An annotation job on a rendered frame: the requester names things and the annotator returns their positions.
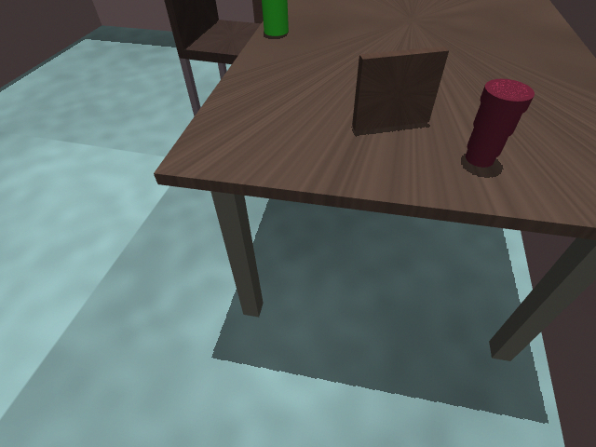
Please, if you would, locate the chair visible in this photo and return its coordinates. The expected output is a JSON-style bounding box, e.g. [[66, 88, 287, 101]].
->
[[164, 0, 261, 116]]

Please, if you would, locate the table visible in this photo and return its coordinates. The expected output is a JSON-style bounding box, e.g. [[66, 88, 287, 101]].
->
[[154, 0, 596, 361]]

